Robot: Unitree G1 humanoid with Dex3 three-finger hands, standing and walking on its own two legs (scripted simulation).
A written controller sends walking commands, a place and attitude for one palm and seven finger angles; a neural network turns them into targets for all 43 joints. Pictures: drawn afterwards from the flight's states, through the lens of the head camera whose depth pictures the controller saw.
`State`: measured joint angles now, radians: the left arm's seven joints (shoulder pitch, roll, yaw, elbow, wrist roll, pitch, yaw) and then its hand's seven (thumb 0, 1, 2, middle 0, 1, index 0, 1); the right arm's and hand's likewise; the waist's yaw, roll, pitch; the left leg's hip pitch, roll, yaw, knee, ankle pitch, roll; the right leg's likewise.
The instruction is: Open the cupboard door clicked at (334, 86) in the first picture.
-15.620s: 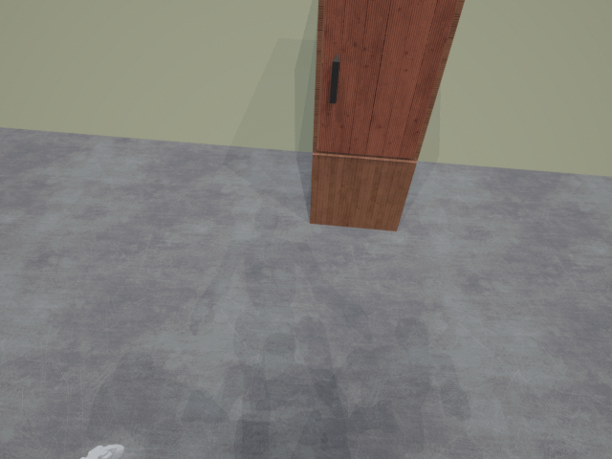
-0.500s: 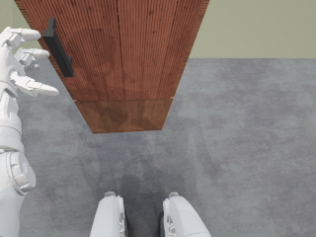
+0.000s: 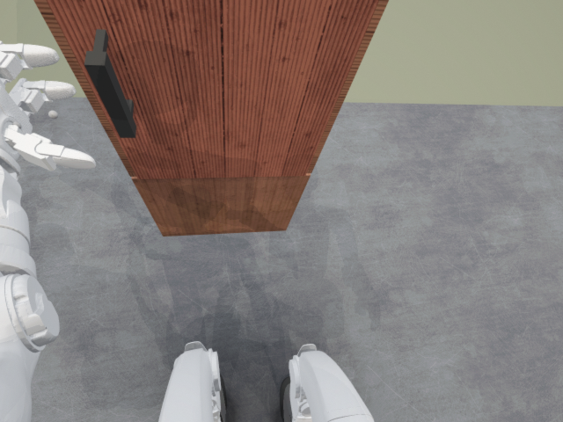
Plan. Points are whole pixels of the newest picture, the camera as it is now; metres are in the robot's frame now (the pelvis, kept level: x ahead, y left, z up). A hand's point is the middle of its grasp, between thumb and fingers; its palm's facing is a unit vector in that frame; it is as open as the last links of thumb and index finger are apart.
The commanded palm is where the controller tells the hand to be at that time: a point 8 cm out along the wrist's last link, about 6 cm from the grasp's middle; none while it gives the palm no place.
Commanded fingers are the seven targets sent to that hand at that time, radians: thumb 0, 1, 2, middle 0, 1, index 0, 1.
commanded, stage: move the hooked fingers beside the handle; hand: left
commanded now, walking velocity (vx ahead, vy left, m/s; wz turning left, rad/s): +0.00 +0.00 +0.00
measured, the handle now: (115, 88) +0.54 +0.20 +0.06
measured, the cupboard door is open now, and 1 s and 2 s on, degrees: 0 0 0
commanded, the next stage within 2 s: slide the fingers in behind the handle in 0.32 s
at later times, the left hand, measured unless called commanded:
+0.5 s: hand (57, 118) +0.50 +0.26 +0.05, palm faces +0.05 -1.00 -0.03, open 13.9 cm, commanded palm +0.48 +0.28 +0.05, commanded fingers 0.00 -0.50 0.30 -0.30 -1.20 -0.30 -1.20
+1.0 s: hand (81, 124) +0.50 +0.23 +0.05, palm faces +0.08 -1.00 -0.02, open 14.1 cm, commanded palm +0.48 +0.25 +0.05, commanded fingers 0.00 -0.50 0.30 -0.30 -1.20 -0.30 -1.20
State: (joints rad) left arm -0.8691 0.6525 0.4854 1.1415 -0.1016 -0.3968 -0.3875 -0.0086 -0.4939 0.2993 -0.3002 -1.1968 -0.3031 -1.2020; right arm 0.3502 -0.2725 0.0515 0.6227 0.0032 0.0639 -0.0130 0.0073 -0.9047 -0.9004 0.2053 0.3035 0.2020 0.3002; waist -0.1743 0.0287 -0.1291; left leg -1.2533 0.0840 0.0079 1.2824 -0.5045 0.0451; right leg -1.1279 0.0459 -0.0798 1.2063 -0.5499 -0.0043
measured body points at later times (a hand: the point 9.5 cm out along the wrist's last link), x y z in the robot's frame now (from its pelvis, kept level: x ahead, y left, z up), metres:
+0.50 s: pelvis +0.00 +0.01 +0.00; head +0.16 +0.05 +0.42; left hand +0.49 +0.31 +0.06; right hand +0.03 -0.26 -0.10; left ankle +0.04 +0.09 -0.62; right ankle +0.01 -0.13 -0.62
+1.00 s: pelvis +0.00 -0.01 +0.00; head +0.15 +0.04 +0.42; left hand +0.49 +0.29 +0.05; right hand +0.03 -0.27 -0.11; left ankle +0.04 +0.09 -0.62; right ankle +0.01 -0.13 -0.62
